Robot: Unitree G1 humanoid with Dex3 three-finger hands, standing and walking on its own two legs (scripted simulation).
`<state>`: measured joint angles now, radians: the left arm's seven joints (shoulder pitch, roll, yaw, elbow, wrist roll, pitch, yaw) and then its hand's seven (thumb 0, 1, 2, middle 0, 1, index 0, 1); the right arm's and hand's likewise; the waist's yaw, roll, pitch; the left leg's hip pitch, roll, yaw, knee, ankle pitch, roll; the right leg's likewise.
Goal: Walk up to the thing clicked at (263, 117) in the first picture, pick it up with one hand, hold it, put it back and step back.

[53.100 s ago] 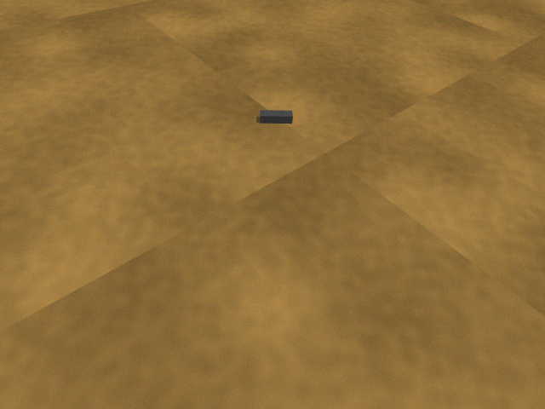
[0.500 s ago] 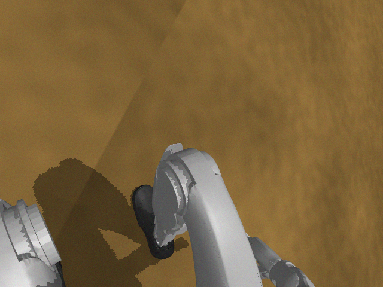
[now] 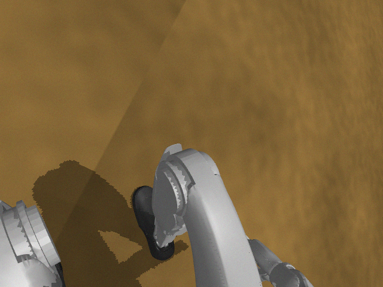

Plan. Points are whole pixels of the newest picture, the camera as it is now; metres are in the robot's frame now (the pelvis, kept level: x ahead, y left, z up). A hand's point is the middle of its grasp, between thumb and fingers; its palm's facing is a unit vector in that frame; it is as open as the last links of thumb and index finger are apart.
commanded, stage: close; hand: left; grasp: from above
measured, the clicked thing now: out of the picture +0.44 +0.44 -0.28
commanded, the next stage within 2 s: go down in 0.42 s
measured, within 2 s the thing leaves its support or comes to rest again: neither
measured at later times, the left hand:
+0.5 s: hand out of the picture +0.43 +0.42 -0.23, palm faces -0.41 -0.20 -0.89, open 11.7 cm
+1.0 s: hand out of the picture +0.43 +0.46 -0.16, palm faces -0.35 -0.15 -0.93, open 13.8 cm
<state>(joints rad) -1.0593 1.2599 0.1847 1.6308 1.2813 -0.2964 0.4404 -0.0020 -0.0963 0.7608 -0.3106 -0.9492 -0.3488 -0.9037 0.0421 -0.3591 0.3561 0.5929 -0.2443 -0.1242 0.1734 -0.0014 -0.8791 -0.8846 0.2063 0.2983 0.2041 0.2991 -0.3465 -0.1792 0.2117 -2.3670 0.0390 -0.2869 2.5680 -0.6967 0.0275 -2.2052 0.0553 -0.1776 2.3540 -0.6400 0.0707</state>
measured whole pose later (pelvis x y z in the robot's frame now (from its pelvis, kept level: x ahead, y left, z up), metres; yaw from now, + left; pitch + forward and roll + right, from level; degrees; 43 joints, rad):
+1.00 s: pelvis +0.00 +0.00 +0.01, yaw +2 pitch +29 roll -16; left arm -0.98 1.15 0.21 1.36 1.21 -0.21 0.28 0.00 -0.49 0.97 -0.08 -1.09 -0.09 -1.07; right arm 0.09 -0.35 0.26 0.59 -0.19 -0.07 0.18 0.00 -0.90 -0.89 0.21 0.30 0.21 0.30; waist -0.28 -0.09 0.11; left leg -2.38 0.03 -0.25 2.52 -0.69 0.02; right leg -2.21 0.03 -0.16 2.33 -0.66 0.06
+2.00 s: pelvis +0.00 -0.01 +0.16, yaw +10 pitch +34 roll -8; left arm -0.84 0.98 0.20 1.04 1.05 -0.30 -0.10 0.00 -0.50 0.96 -0.08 -1.06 -0.09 -1.04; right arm 0.19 -0.28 0.08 0.64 -0.04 0.09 0.02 0.00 -0.90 -0.89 0.21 0.30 0.21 0.30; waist -0.18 0.02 -0.10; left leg -1.97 0.05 -0.11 1.99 -0.62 0.01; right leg -1.89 0.00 -0.07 1.90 -0.60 0.04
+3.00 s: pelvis +0.01 +0.00 +0.23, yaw +11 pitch +33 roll -9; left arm -0.86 0.94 0.16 1.14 1.12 -0.31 -0.01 0.00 -0.43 0.88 -0.16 -1.00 -0.17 -0.98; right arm 0.19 -0.25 0.07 0.70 -0.04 0.07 0.02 0.00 -0.91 -0.89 0.21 0.30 0.21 0.30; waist -0.18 0.03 -0.13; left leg -1.75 0.05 -0.09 1.76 -0.59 0.03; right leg -1.65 0.00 -0.07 1.64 -0.56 0.05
